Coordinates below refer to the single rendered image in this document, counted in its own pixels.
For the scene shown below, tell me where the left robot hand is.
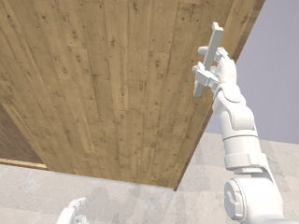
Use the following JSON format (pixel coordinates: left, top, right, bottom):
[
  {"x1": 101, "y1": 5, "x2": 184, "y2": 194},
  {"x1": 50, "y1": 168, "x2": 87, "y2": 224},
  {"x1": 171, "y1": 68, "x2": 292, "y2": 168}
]
[{"x1": 55, "y1": 197, "x2": 90, "y2": 224}]

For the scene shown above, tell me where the robot right forearm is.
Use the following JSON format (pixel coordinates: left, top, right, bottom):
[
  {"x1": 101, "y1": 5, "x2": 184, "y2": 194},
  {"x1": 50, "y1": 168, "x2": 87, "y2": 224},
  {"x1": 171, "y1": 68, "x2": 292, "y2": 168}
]
[{"x1": 212, "y1": 82, "x2": 284, "y2": 215}]

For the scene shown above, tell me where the handle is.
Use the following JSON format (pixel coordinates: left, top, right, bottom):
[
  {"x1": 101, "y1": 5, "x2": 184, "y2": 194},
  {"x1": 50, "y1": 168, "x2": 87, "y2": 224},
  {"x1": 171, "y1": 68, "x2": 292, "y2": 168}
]
[{"x1": 193, "y1": 21, "x2": 224, "y2": 97}]

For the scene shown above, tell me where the right robot hand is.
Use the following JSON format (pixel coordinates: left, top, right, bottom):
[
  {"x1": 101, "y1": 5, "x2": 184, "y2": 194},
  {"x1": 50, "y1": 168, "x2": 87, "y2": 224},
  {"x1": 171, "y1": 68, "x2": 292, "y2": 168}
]
[{"x1": 192, "y1": 46, "x2": 237, "y2": 94}]

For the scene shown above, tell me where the robot right upper arm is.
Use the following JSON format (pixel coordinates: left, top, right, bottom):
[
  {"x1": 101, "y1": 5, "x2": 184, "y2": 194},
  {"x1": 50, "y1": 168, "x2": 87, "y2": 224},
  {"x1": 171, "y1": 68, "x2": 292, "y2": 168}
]
[{"x1": 224, "y1": 177, "x2": 299, "y2": 224}]

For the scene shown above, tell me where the wardrobe door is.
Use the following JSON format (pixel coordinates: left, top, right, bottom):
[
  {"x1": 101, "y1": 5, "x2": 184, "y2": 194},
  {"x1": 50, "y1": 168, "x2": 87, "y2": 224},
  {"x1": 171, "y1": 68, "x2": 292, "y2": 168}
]
[
  {"x1": 0, "y1": 103, "x2": 44, "y2": 164},
  {"x1": 0, "y1": 0, "x2": 255, "y2": 189}
]

